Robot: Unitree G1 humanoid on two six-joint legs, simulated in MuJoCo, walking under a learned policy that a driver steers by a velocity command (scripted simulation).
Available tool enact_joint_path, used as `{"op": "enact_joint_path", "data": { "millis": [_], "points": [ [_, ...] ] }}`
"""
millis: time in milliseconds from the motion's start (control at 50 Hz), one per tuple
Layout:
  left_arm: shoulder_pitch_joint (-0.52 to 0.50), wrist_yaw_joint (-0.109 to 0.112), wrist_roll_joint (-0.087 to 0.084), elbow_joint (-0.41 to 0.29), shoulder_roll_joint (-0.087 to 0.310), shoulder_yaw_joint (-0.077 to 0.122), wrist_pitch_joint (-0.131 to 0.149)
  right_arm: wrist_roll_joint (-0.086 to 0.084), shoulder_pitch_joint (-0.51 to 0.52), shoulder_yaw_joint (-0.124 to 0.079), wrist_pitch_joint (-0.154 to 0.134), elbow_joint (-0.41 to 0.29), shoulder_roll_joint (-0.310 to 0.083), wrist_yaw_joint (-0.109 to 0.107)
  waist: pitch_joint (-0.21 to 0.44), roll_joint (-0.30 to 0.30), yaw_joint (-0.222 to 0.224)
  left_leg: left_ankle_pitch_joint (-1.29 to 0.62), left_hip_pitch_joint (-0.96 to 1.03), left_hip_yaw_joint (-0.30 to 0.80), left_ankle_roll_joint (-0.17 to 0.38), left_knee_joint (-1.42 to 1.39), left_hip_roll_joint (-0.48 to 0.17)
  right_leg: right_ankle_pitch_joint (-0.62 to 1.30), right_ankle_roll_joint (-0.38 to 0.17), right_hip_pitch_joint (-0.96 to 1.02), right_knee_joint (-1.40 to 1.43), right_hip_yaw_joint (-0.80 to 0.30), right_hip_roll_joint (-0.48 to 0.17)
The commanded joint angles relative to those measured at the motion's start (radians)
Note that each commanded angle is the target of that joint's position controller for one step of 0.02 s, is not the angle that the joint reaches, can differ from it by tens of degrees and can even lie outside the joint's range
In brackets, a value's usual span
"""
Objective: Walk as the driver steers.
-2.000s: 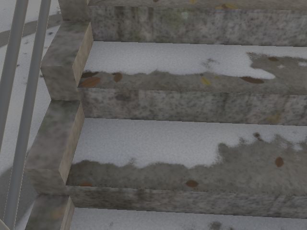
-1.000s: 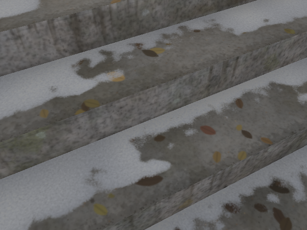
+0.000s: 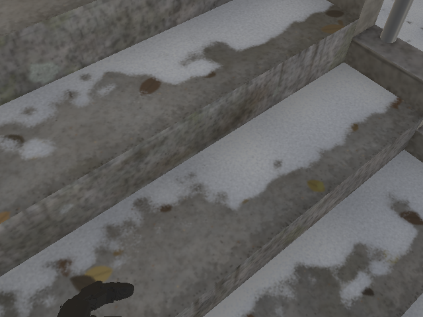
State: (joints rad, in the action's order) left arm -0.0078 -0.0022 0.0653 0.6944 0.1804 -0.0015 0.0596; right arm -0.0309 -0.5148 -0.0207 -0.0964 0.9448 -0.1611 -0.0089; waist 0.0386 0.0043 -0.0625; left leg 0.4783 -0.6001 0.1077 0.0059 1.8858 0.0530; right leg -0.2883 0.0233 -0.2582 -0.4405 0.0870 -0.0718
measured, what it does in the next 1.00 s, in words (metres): climbs, turning left: left foot 0.17 m higher, then right foot 0.17 m higher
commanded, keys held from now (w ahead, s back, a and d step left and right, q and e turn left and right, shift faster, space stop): w+q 0.22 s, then q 0.64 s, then w+q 0.14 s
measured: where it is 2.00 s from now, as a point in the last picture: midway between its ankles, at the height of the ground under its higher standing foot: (86, 114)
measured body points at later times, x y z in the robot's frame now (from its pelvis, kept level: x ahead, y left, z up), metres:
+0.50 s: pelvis +0.24 +0.00 +0.18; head +0.26 +0.04 +0.62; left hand +0.47 +0.22 +0.15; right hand +0.30 -0.23 +0.05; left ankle +0.20 +0.07 -0.57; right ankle +0.36 -0.12 -0.33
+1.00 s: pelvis +0.43 -0.02 +0.30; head +0.43 -0.03 +0.75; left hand +0.36 +0.23 +0.19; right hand +0.74 -0.09 +0.25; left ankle +0.37 +0.08 -0.22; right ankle +0.51 -0.10 -0.40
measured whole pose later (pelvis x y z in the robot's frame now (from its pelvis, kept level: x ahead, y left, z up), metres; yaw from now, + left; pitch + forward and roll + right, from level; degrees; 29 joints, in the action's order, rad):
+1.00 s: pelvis +0.43 -0.02 +0.30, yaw +35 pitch +0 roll -1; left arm 0.34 0.07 0.03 0.73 0.18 0.02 0.04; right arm 0.00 -0.11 -0.01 0.03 0.52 -0.24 0.00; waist 0.03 -0.04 0.01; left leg 0.14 -0.84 0.04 0.00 1.74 0.04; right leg -0.43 -0.02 -0.41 -0.84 0.19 -0.09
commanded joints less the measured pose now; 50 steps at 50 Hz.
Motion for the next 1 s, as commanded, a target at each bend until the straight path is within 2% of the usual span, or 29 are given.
{"op": "enact_joint_path", "data": {
  "millis": [20,60,100,120,160,180,200,220,240,260,280,300,360,440,500,540,600,640,660,680,700,720,740,760,780,820,860,940,1000],
  "points": [
    [0.499,0.015,0.008,0.217,0.056,0.033,-0.033,-0.054,0.488,0.067,-0.017,-0.378,0.164,-0.007,0.164,0.270,0.176,0.276,-1.039,0.013,0.038,0.847,-0.056,0.964,-0.220,0.818,0.001,-0.281,-0.390],
    [0.236,0.026,-0.033,0.225,0.024,0.007,-0.013,-0.009,0.471,0.142,0.023,-0.520,0.210,0.031,-0.028,0.170,-0.054,0.303,-0.907,0.078,0.074,0.598,-0.148,0.577,-0.150,0.338,0.211,-0.175,-0.384],
    [-0.170,0.028,-0.059,0.138,0.094,0.001,-0.033,0.040,0.360,0.131,0.025,-0.533,0.093,0.058,-0.135,0.107,-0.248,0.094,-0.310,-0.119,0.067,-0.130,-0.121,0.688,-0.059,-0.325,0.421,0.203,-0.166],
    [-0.163,0.036,-0.041,0.126,0.162,0.022,-0.017,0.067,0.239,0.098,0.030,-0.466,0.006,0.047,-0.046,0.078,-0.279,-0.120,0.170,-0.248,0.046,-0.265,0.003,1.095,-0.089,-0.551,0.337,0.280,-0.048],
    [-0.084,0.014,-0.066,0.089,0.417,0.087,0.024,0.091,-0.003,0.032,0.022,-0.323,-0.094,-0.005,0.230,0.167,-0.329,-0.132,0.506,-0.275,0.007,-0.378,0.084,2.011,-0.164,-0.250,0.155,0.137,-0.169],
    [-0.119,0.014,-0.080,0.080,0.450,0.101,0.022,0.092,-0.147,-0.007,0.040,-0.259,-0.172,-0.017,0.287,0.193,-0.397,-0.145,0.503,-0.250,0.013,-0.625,0.059,2.177,-0.167,-0.004,-0.084,0.096,-0.194],
    [-0.118,0.014,-0.106,0.037,0.375,0.082,0.022,0.083,-0.166,-0.035,0.053,-0.229,-0.240,-0.019,0.213,0.109,-0.379,-0.201,0.455,-0.117,0.078,-1.103,0.063,1.869,-0.149,0.085,-0.455,0.042,-0.148],
    [0.162,-0.007,-0.055,0.015,0.142,0.040,0.036,0.093,0.058,-0.058,0.064,-0.244,-0.364,-0.020,0.207,-0.590,-0.054,-0.881,0.697,0.470,0.337,-1.301,-0.179,0.149,-0.018,-0.357,-1.142,-0.020,0.162],
    [0.267,-0.058,-0.034,0.064,0.200,0.043,0.074,0.109,0.168,-0.025,0.073,-0.314,-0.268,-0.012,0.471,-0.470,-0.031,-0.833,0.687,0.681,0.411,-1.354,-0.249,0.027,-0.061,-0.338,-1.473,-0.260,0.172],
    [0.162,-0.073,-0.047,0.007,0.203,0.055,0.075,0.072,0.139,-0.011,0.078,-0.287,-0.214,0.012,0.349,-0.290,-0.056,-0.582,0.567,0.648,0.360,-1.396,-0.226,-0.013,-0.066,-0.442,-1.661,-0.237,0.187],
    [0.089,-0.070,-0.031,-0.066,0.086,0.025,0.075,0.020,0.083,-0.002,0.083,-0.192,-0.165,0.036,0.111,-0.144,-0.015,-0.405,0.451,0.548,0.293,-1.432,-0.182,-0.061,-0.074,-0.621,-1.704,-0.195,0.184],
    [0.072,-0.061,-0.037,-0.094,0.012,-0.006,0.075,0.003,0.120,0.012,0.085,-0.150,-0.100,0.046,-0.039,-0.062,0.046,-0.286,0.357,0.450,0.238,-1.413,-0.159,-0.105,-0.089,-0.764,-1.727,-0.169,0.166],
    [0.127,-0.025,-0.060,-0.143,0.009,-0.039,0.059,0.024,0.281,0.019,0.078,-0.190,-0.057,0.046,-0.129,-0.027,0.154,-0.447,0.124,0.209,0.168,-1.461,-0.082,-0.077,-0.090,-0.763,-1.578,-0.084,0.098],
    [0.060,0.000,0.000,-0.215,-0.017,-0.060,0.033,0.058,0.291,0.002,0.074,-0.208,-0.121,-0.014,0.042,-0.073,0.156,-0.831,0.015,0.169,0.178,-1.487,-0.049,0.222,-0.030,-0.551,-1.310,0.037,0.108],
    [-0.002,0.016,-0.028,-0.248,-0.023,-0.061,0.029,0.065,0.140,-0.022,0.124,-0.198,-0.185,-0.042,0.153,-0.062,0.066,-0.749,0.438,0.344,0.222,-1.434,-0.153,0.158,0.027,-0.849,-1.426,-0.043,0.080],
    [-0.057,0.014,-0.065,-0.270,-0.019,-0.063,0.028,0.049,0.058,-0.027,0.139,-0.210,-0.174,-0.059,0.089,-0.076,0.005,-0.600,0.670,0.457,0.244,-1.437,-0.228,-0.008,0.060,-1.094,-1.451,-0.131,0.046],
    [-0.257,0.006,-0.062,-0.389,-0.086,-0.088,0.033,0.021,-0.070,-0.030,0.167,-0.186,-0.136,-0.089,-0.011,-0.161,-0.049,-0.539,0.749,0.536,0.224,-1.460,-0.232,-0.185,0.090,-1.240,-1.293,-0.157,0.019],
    [-0.207,0.002,-0.064,-0.403,-0.057,-0.084,0.027,0.017,0.014,-0.045,0.180,-0.221,-0.182,-0.113,0.009,-0.147,0.002,-0.596,0.699,0.514,0.199,-1.492,-0.243,-0.168,0.078,-1.114,-1.152,-0.158,-0.006],
    [-0.246,0.001,-0.059,-0.431,-0.037,-0.087,0.026,-0.004,0.094,-0.061,0.197,-0.266,-0.219,-0.106,-0.025,-0.132,0.024,-0.689,0.466,0.432,0.197,-1.621,-0.190,-0.241,0.058,-0.806,-0.803,0.013,0.028],
    [-0.234,0.023,-0.070,-0.431,-0.021,-0.056,0.011,-0.021,0.088,-0.075,0.200,-0.275,-0.249,-0.101,-0.003,-0.209,0.048,-0.860,0.283,0.446,0.172,-1.685,-0.179,-0.370,0.022,-0.426,-0.628,0.049,0.102],
    [-0.055,0.035,-0.078,-0.374,0.074,0.000,0.010,0.000,0.060,-0.076,0.175,-0.262,-0.277,-0.079,0.096,-0.196,0.112,-1.204,0.314,0.388,0.151,-1.604,-0.128,-0.168,-0.023,-0.182,-0.605,0.132,0.167],
    [0.053,0.045,-0.051,-0.341,0.130,0.033,0.026,-0.005,0.070,-0.070,0.157,-0.267,-0.239,-0.060,0.256,-0.009,0.164,-1.411,0.191,0.246,0.078,-1.333,-0.009,-0.104,-0.134,0.091,-0.560,-0.091,0.085],
    [0.287,0.065,-0.006,-0.297,0.237,0.077,0.024,0.005,0.237,-0.072,0.115,-0.328,-0.254,-0.039,0.501,0.280,0.301,-1.263,0.004,0.169,0.039,-0.879,0.093,-0.197,-0.348,0.319,-0.352,-0.753,-0.191],
    [0.372,0.075,0.025,-0.266,0.281,0.066,0.021,0.050,0.291,-0.071,0.077,-0.331,-0.219,0.001,0.558,0.535,0.275,-0.123,-0.048,0.176,-0.019,-0.326,0.193,0.129,-0.455,0.326,0.016,-1.211,-0.360],
    [0.302,0.081,-0.010,-0.260,0.197,0.045,0.016,0.048,0.268,-0.065,0.063,-0.350,-0.173,0.039,0.440,0.402,0.195,-0.060,-0.149,0.225,-0.036,-0.018,0.166,0.069,-0.407,0.197,0.017,-1.189,-0.371],
    [0.220,0.110,-0.048,-0.167,0.025,0.012,-0.011,0.054,0.362,-0.004,0.107,-0.422,-0.053,0.023,0.056,0.141,0.109,-0.030,-0.292,0.060,-0.027,0.085,0.071,-0.077,-0.227,-0.114,-0.139,-0.614,-0.258],
    [0.145,0.094,-0.042,-0.123,-0.011,0.003,-0.009,0.042,0.233,0.005,0.129,-0.380,-0.060,0.032,-0.026,-0.030,-0.010,-0.159,-0.172,-0.018,0.006,0.092,0.022,-0.157,-0.131,-0.286,-0.223,-0.330,-0.160],
    [0.232,0.054,-0.036,-0.057,0.036,0.019,0.003,0.026,0.271,0.005,0.126,-0.427,-0.091,0.007,-0.082,0.046,-0.012,-0.335,-0.274,-0.019,0.011,-0.080,-0.019,-0.200,-0.122,-0.243,-0.092,-0.174,-0.165],
    [0.305,0.080,-0.034,-0.034,0.098,0.042,-0.002,0.024,0.414,0.009,0.117,-0.491,-0.113,-0.006,-0.081,0.127,0.040,-0.345,-0.318,-0.048,-0.030,-0.390,-0.076,-0.168,-0.162,-0.129,0.072,-0.145,-0.204]
  ]
}}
